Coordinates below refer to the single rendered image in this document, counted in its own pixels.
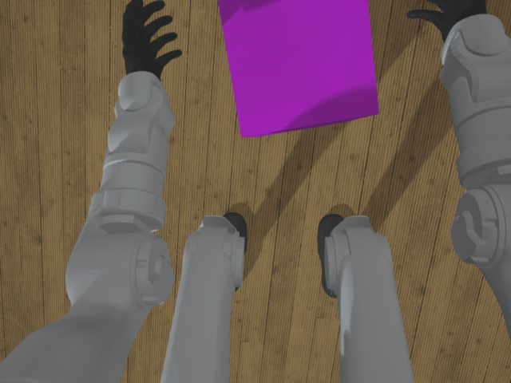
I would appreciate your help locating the robot right forearm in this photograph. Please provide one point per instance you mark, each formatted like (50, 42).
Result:
(476, 72)

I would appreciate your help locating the left robot hand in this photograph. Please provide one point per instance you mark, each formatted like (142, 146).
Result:
(139, 53)

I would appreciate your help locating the robot shin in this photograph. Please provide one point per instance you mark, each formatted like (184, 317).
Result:
(363, 221)
(210, 221)

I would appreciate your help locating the left robot shin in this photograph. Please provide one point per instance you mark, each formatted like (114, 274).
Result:
(210, 221)

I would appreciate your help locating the robot left forearm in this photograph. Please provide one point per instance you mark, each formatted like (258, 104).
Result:
(130, 196)

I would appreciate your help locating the right robot shin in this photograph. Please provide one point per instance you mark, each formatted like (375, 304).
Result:
(363, 221)

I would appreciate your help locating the right robot hand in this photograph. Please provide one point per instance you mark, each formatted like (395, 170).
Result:
(453, 12)

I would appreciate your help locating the robot right upper arm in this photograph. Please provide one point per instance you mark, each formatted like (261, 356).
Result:
(481, 235)

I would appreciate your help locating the carton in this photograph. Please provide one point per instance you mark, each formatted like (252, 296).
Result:
(298, 64)

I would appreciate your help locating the robot left upper arm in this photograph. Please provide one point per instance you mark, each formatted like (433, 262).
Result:
(113, 283)

